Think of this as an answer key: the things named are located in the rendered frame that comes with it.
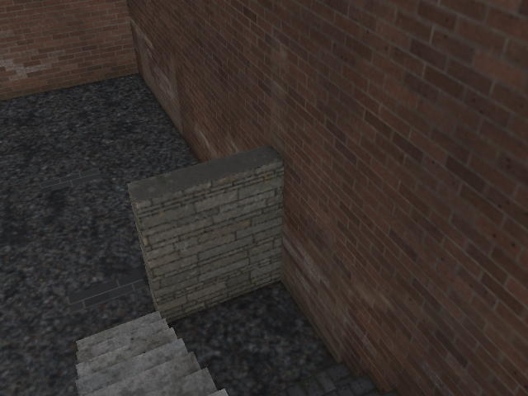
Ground stairs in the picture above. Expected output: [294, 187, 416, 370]
[75, 311, 228, 396]

